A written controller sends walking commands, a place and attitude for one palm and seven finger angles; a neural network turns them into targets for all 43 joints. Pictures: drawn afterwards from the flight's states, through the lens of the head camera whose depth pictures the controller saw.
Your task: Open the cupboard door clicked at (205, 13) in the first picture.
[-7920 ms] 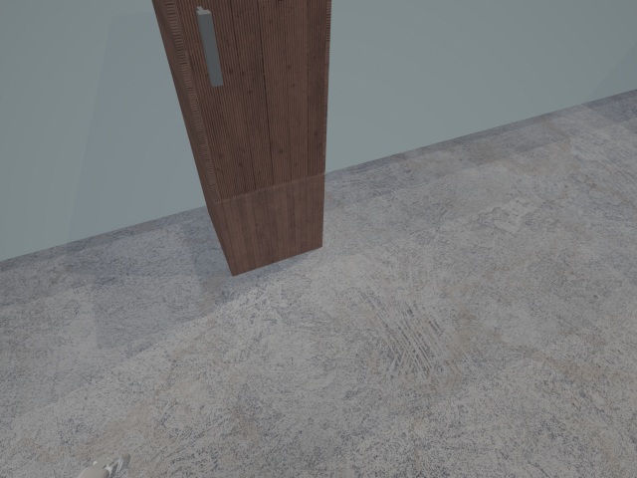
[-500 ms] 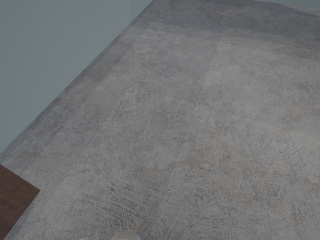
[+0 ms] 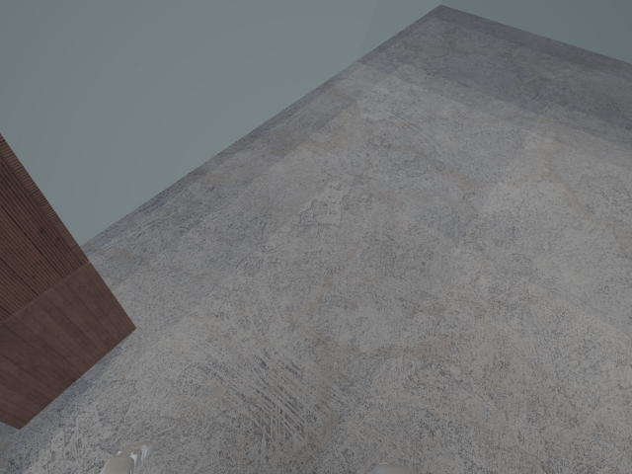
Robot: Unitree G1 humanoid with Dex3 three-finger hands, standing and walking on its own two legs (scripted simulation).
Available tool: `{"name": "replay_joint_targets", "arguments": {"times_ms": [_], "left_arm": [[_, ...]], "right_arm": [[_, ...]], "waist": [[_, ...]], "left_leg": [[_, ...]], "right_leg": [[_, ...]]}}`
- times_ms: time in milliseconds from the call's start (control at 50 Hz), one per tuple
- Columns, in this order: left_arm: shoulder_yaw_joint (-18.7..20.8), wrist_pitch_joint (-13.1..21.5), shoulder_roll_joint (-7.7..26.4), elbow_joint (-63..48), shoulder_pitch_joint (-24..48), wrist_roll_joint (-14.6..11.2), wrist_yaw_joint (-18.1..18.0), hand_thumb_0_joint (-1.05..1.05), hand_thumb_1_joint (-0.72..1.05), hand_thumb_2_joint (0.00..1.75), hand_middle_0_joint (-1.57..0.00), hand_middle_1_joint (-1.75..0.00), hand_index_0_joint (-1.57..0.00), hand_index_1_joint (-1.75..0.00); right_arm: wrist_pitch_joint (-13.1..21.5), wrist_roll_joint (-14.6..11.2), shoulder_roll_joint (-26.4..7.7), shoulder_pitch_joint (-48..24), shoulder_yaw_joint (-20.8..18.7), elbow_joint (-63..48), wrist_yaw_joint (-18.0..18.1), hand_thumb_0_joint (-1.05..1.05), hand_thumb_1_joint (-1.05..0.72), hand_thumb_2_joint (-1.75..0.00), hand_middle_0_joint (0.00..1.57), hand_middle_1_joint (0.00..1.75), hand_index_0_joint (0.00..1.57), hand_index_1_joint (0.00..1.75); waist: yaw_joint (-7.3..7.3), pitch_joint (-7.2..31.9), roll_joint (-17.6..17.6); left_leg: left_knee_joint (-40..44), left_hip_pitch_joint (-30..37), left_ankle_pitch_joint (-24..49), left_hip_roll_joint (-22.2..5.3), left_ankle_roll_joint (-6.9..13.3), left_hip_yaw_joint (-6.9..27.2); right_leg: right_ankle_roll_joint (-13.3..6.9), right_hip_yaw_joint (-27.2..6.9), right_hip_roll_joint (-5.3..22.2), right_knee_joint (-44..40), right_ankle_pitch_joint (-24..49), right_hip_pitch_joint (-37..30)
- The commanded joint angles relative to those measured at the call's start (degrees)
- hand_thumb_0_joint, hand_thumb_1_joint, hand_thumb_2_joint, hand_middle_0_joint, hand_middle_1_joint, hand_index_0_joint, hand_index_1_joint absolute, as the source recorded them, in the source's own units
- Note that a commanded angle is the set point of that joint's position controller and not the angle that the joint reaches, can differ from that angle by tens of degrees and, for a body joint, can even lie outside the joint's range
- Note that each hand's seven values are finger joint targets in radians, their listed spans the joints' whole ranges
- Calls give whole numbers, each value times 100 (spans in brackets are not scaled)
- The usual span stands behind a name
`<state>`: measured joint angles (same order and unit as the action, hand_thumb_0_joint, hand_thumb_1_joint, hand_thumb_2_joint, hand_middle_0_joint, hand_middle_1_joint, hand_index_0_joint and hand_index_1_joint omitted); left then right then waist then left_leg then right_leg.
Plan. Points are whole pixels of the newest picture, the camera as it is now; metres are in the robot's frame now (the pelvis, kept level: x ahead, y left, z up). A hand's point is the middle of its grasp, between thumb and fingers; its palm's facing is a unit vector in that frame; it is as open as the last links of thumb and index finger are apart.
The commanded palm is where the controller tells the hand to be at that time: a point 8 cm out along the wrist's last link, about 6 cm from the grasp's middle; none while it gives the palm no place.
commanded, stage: turn to face it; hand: left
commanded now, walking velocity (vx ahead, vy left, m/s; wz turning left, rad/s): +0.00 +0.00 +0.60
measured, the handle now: out of the picture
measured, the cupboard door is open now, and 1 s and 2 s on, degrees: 0 0 0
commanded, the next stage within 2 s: take the last steps up to it in 1.38 s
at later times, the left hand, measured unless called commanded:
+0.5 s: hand out of the picture +0.00 +0.17 -0.15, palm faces +0.31 -0.91 -0.27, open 7.4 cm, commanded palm none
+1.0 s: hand out of the picture -0.07 +0.24 -0.16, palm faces +0.59 -0.77 -0.26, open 7.4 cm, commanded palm none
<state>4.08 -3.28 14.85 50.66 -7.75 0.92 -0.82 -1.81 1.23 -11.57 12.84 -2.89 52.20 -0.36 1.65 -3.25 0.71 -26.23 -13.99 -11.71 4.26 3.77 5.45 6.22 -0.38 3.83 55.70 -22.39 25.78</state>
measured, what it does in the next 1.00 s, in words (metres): steps on the spot, turning left: right foot, then left foot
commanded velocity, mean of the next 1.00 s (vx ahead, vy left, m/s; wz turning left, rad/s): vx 0.00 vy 0.00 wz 0.59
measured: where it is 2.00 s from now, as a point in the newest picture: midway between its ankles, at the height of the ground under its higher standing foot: outside the picture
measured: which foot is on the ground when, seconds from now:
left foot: down 0.00-0.18, up 0.20-0.62, down 0.64-1.00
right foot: up 0.00-0.16, down 0.18-0.64, up 0.66-1.00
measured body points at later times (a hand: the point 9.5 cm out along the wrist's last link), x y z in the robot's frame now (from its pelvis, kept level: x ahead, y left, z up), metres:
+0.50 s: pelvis -0.02 -0.05 +0.00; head +0.01 -0.06 +0.45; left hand -0.02 +0.22 -0.13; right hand +0.11 -0.29 -0.16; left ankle -0.07 +0.10 -0.68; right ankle +0.01 -0.15 -0.74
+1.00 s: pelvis -0.04 +0.00 +0.00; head -0.02 +0.03 +0.45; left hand -0.10 +0.28 -0.14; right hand +0.17 -0.17 -0.13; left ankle -0.08 +0.08 -0.74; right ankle +0.06 -0.14 -0.68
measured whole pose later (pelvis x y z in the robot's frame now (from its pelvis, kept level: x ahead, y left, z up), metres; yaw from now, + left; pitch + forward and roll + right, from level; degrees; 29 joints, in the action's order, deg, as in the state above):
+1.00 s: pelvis -0.04 +0.00 +0.00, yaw +36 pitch +0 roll -2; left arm 3.7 -3.1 15.0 50.7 -7.9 0.8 -0.7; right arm -1.7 1.2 -12.1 11.7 -2.8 51.9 -0.4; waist 1.2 -4.0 0.4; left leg -26.9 -13.7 -12.5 3.3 2.7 5.7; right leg 6.2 0.1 4.0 56.2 -23.5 25.9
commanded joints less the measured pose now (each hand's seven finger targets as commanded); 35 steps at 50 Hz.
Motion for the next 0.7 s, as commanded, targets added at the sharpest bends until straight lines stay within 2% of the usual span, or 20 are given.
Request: {"name": "replay_joint_targets", "arguments": {"times_ms": [0,80,100,120,140,160,180,200,220,260,280,380,480,520,560,580,600,620,640,680], "left_arm": [[64,177,398,-627,262,-51,-62,0,90,90,-20,-30,-20,-30],[57,227,409,-583,-162,-98,-95,0,90,90,-20,-30,-20,-30],[75,258,434,-548,-293,-101,-103,0,90,90,-20,-30,-20,-30],[111,301,541,-508,-495,-97,-117,0,90,90,-20,-30,-20,-30],[185,356,928,-500,-657,-30,-153,0,90,90,-20,-30,-20,-30],[253,370,1360,-555,-622,48,-176,0,90,90,-20,-30,-20,-30],[202,318,1265,-600,-521,4,-191,0,90,90,-20,-30,-20,-30],[161,334,954,-677,-138,-3,-196,0,90,90,-20,-30,-20,-30],[123,334,844,-710,151,-14,-172,0,90,90,-20,-30,-20,-30],[32,353,598,-734,347,-14,-141,0,90,90,-20,-30,-20,-30],[29,374,581,-704,228,-2,-131,0,90,90,-20,-30,-20,-30],[93,356,768,-470,-360,47,-132,0,90,90,-20,-30,-20,-30],[164,310,1009,-305,-726,87,-91,0,90,90,-20,-30,-20,-30],[202,290,1087,-279,-722,88,-86,0,90,90,-20,-30,-20,-30],[213,259,1052,-241,-633,55,-68,0,90,90,-20,-30,-20,-30],[200,221,1004,-279,-625,0,-51,0,90,90,-20,-30,-20,-30],[163,184,692,-432,-653,-49,-22,0,90,90,-20,-30,-20,-30],[33,161,374,-675,-317,-34,-12,0,90,90,-20,-30,-20,-30],[51,122,556,-700,-86,4,-29,0,90,90,-20,-30,-20,-30],[105,100,504,-526,68,3,-33,0,90,90,-20,-30,-20,-30]], "right_arm": [[65,26,-1299,218,-380,-310,91,0,-90,-90,20,30,20,30],[24,18,-1295,-9,-409,-377,72,0,-90,-90,20,30,20,30],[17,0,-1232,-44,-407,-383,67,0,-90,-90,20,30,20,30],[17,-39,-1154,-87,-399,-405,53,0,-90,-90,20,30,20,30],[25,-97,-836,52,-359,-436,15,0,-90,-90,20,30,20,30],[23,-86,-636,56,-335,-571,17,0,-90,-90,20,30,20,30],[-17,-8,-942,-27,-416,-555,18,0,-90,-90,20,30,20,30],[-84,16,-943,24,-432,-449,-19,0,-90,-90,20,30,20,30],[-139,22,-870,141,-436,-312,-54,0,-90,-90,20,30,20,30],[-178,16,-825,306,-416,-184,-129,0,-90,-90,20,30,20,30],[-187,19,-756,269,-395,-172,-146,0,-90,-90,20,30,20,30],[-212,-6,-711,-259,-333,-306,-164,0,-90,-90,20,30,20,30],[-125,-53,-628,-659,-228,-414,-164,0,-90,-90,20,30,20,30],[-73,-68,-630,-574,-207,-418,-144,0,-90,-90,20,30,20,30],[-14,-64,-741,-243,-219,-370,-127,0,-90,-90,20,30,20,30],[35,-50,-913,70,-271,-297,-135,0,-90,-90,20,30,20,30],[102,-16,-1539,411,-415,-263,-98,0,-90,-90,20,30,20,30],[92,-45,-2037,727,-532,-196,-40,0,-90,-90,20,30,20,30],[62,-31,-1976,859,-509,-90,-19,0,-90,-90,20,30,20,30],[85,4,-1629,296,-423,-239,84,0,-90,-90,20,30,20,30]], "waist": [[103,570,-855],[-98,674,-990],[-168,745,-835],[-294,795,-642],[-349,970,438],[-377,787,1627],[-324,661,1050],[-127,370,846],[15,226,900],[160,60,769],[107,17,807],[-205,3,1010],[-426,258,1227],[-405,448,1280],[-196,648,1037],[-4,879,469],[201,1137,-1060],[364,1117,-2050],[411,1091,-1324],[261,667,-1428]], "left_leg": [[540,682,1977,-1571,685,1983],[283,38,2072,-1338,530,2119],[136,-176,1905,-1171,386,2103],[-112,-662,1313,-965,150,1939],[-936,-1578,-84,-490,-227,1309],[-2382,-2367,-2006,259,-648,93],[-3390,-2066,-2151,-70,-597,181],[-3859,-1973,-1749,-234,-591,245],[-4178,-1917,-1452,-304,-636,78],[-4474,-1849,-940,-452,-723,-170],[-4477,-1843,-826,-472,-766,-284],[-3557,-1793,-1044,-643,-880,-588],[-2167,-1255,-1383,-595,-826,-985],[-1692,-918,-1354,-557,-753,-1108],[-638,-237,-696,-536,-671,-1128],[163,569,195,-581,-598,-964],[550,1547,1646,-1747,-100,696],[577,1771,3711,-2796,570,1914],[403,1566,3471,-2901,851,1593],[587,919,2236,-2289,651,1360]], "right_leg": [[-79,-92,-111,-697,-243,148],[-200,-20,-334,-1876,111,-956],[-227,8,-352,-2499,506,-1404],[-265,-69,-176,-3265,1019,-2099],[-544,-987,857,-3926,807,-3014],[-1249,-2472,2362,-4196,1179,-2914],[-1585,-2162,2557,-4154,1291,-2061],[-1510,-1655,2112,-4223,906,-1569],[-1377,-1325,1783,-4206,764,-1363],[-1190,-446,1388,-4007,1237,-1224],[-1145,-214,1322,-3963,1430,-1251],[-1258,125,1542,-3878,1631,-1691],[-1320,431,1712,-3386,2819,-2068],[-1297,535,1814,-3103,3180,-2117],[-1015,825,1749,-2510,3011,-1932],[-725,1064,1583,-1793,2622,-1478],[-275,1276,895,-538,708,-159],[-21,874,362,433,-1805,946],[-161,391,465,962,-1558,886],[-131,170,472,1251,-842,1003]]}}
